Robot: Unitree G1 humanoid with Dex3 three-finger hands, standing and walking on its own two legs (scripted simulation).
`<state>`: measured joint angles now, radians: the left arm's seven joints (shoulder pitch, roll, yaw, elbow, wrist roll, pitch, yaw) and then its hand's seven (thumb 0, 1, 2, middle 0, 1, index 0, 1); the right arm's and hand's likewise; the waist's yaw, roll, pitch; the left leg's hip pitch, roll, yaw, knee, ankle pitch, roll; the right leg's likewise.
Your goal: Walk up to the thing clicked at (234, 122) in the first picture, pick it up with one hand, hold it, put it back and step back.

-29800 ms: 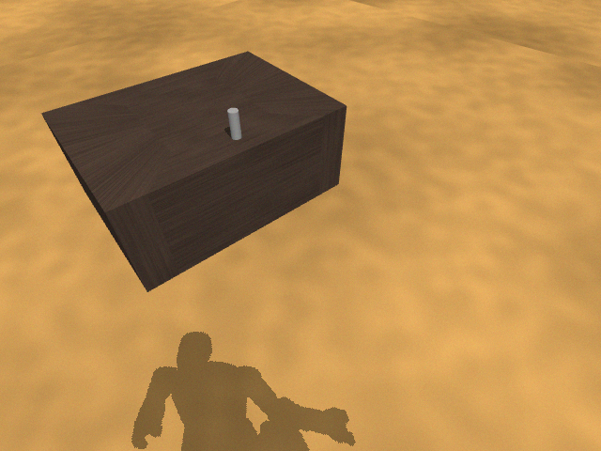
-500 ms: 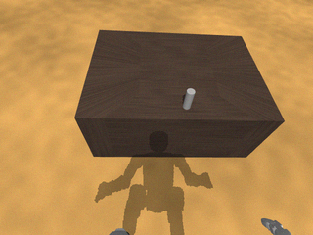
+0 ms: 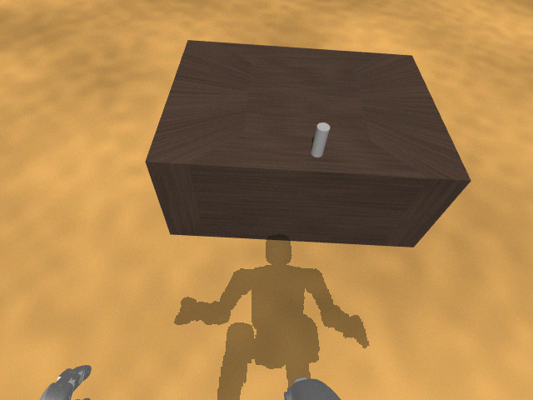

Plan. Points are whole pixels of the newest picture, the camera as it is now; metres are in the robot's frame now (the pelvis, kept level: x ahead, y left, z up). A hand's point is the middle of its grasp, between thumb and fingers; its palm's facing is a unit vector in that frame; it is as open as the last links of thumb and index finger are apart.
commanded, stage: step back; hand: right
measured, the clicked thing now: (320, 140) +0.89 -0.19 -0.25
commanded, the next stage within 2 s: stand in 1.48 s
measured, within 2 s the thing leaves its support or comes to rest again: neither
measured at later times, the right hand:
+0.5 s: hand out of the picture -0.10 -0.31 -0.16, palm faces -0.12 +0.91 -0.40, open 7.3 cm
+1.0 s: hand out of the picture -0.11 -0.30 -0.14, palm faces -0.11 +0.92 -0.37, open 7.4 cm
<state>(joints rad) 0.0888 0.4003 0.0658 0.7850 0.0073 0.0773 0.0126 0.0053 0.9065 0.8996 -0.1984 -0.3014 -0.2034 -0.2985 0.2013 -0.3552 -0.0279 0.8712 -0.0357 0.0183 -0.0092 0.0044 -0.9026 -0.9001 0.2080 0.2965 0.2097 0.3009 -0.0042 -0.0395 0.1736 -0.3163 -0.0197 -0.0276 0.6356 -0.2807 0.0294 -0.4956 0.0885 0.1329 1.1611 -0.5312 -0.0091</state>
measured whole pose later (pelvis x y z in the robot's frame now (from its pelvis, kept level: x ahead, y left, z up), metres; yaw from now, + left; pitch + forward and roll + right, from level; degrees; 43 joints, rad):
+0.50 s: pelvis -0.17 -0.03 -0.01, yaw +3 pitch -2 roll +1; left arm 0.16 0.39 0.06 0.83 0.04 0.03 0.01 0.01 0.90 0.90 -0.20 -0.30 -0.21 -0.30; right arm 0.23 -0.41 -0.05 0.90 -0.03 0.05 0.00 0.00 -0.91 -0.90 0.20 0.30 0.21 0.30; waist 0.02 0.01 0.13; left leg -0.31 -0.04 -0.05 0.80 -0.50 -0.01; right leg -0.38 -0.07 -0.04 0.69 -0.28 0.00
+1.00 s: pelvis -0.21 -0.03 +0.01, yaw +3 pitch -2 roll +0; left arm 0.24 0.35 0.04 0.98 0.04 -0.03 -0.02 0.01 0.90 0.90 -0.20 -0.30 -0.21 -0.30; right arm 0.20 -0.39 -0.06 0.98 -0.03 -0.01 0.02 0.00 -0.91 -0.90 0.20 0.30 0.21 0.30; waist 0.05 0.02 0.06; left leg -0.30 0.00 -0.03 0.65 -0.41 0.00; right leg -0.22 -0.01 -0.02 0.55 -0.29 0.00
